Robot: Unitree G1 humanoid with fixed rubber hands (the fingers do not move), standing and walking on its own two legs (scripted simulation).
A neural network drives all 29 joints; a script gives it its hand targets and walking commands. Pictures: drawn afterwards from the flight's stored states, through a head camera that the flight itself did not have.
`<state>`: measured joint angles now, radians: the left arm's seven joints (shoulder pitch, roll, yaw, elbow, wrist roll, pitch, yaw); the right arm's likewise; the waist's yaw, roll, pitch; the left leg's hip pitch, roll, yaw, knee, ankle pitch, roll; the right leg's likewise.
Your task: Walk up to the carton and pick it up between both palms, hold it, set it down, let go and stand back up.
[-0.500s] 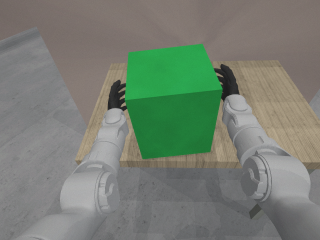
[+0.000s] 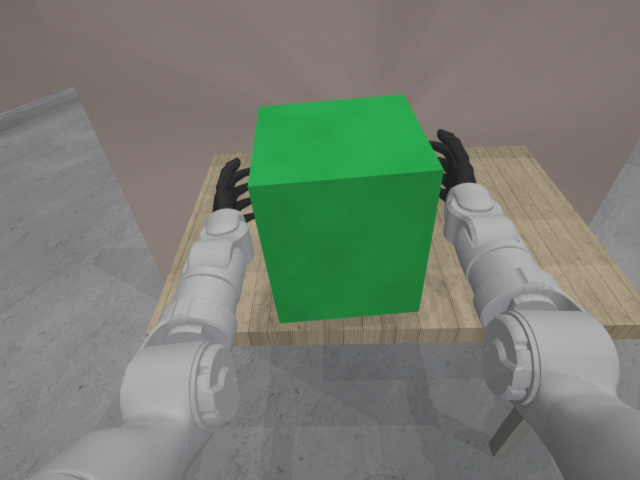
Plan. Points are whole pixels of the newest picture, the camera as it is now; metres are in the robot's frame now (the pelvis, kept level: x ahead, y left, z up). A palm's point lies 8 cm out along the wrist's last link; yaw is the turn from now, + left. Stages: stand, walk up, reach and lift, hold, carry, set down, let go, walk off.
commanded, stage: reach and lift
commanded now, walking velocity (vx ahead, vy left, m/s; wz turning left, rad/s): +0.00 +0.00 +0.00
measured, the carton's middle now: (340, 211) +0.46 +0.04 +0.12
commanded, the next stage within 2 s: hold in 1.94 s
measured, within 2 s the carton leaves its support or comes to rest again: neither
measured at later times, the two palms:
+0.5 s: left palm (231, 204) +0.37 +0.17 +0.19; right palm (484, 181) +0.40 -0.13 +0.22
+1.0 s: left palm (232, 183) +0.38 +0.16 +0.22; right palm (500, 164) +0.39 -0.13 +0.25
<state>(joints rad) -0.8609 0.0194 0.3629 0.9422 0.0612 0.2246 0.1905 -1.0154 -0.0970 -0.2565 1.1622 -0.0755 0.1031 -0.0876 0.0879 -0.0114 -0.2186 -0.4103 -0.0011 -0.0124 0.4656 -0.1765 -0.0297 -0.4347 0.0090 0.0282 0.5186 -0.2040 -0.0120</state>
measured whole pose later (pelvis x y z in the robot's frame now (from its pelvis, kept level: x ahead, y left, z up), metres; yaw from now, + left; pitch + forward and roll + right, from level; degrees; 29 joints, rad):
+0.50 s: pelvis -0.01 +0.00 +0.00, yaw +0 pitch +2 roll +1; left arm -0.86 0.03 0.36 0.86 0.07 0.40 0.17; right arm -1.02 -0.09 -0.20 1.08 -0.01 0.28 -0.12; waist 0.03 -0.01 -0.22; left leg -0.32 0.00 -0.01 0.47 -0.18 -0.03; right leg -0.35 0.01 0.03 0.52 -0.20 -0.01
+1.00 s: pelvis -0.01 +0.00 +0.00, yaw +0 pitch +1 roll +1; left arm -0.86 0.06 0.36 0.68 0.07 0.58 0.14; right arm -1.02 -0.09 -0.11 0.88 0.13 0.45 -0.20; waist -0.01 -0.01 -0.22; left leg -0.32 0.00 -0.01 0.47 -0.18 -0.03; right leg -0.34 0.01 0.03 0.52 -0.20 -0.01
